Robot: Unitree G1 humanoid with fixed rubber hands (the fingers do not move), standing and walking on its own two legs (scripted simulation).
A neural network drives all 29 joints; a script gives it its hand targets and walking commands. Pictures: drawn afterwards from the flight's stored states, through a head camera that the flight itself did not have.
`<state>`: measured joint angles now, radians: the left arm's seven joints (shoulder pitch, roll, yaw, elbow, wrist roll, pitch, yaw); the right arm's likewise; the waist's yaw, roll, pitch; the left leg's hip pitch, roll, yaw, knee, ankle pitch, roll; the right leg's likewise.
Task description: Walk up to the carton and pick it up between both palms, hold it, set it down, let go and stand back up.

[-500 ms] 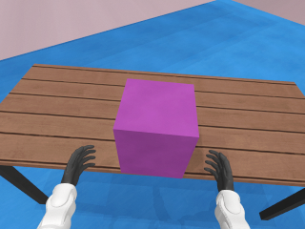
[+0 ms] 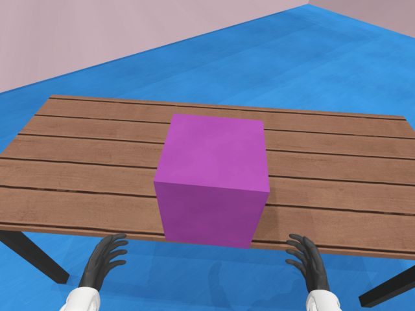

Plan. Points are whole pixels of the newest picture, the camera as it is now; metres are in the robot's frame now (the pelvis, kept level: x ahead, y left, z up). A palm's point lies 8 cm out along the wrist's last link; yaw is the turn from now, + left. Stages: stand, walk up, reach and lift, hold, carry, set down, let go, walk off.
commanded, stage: set down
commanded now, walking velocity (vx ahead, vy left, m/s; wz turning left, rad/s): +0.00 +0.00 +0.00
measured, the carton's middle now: (212, 183) +0.42 +0.00 -0.02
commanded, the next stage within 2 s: let go in 0.70 s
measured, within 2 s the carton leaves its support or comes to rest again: neither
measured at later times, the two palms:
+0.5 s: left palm (97, 296) +0.18 +0.22 -0.06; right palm (325, 299) +0.18 -0.21 -0.06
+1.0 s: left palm (106, 298) +0.18 +0.21 -0.07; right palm out of the picture +0.15 -0.24 -0.07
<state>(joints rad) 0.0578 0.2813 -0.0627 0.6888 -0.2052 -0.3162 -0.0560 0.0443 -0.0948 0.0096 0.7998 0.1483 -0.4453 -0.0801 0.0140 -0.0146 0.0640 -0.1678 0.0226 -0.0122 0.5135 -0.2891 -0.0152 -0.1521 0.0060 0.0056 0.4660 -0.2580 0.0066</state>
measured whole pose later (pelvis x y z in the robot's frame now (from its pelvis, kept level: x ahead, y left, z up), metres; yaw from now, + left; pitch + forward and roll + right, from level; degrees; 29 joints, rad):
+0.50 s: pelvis +0.01 -0.01 +0.01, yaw -1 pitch -5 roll -1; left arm 0.18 0.24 0.00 0.58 -0.08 -0.07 -0.05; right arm 0.17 -0.12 0.01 0.74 0.06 -0.31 -0.05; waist 0.03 -0.02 0.08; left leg -0.05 0.04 0.00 0.39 -0.25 -0.03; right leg -0.05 0.02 0.02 0.36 -0.23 -0.01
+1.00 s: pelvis +0.01 -0.01 +0.01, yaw -2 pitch -5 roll +0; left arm 0.16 0.20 0.00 0.53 0.00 0.13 0.01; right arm 0.16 -0.18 -0.04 0.75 -0.03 -0.22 0.02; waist 0.00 -0.01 0.09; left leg -0.05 0.04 0.02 0.37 -0.23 -0.03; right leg -0.07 0.02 0.03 0.37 -0.21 0.00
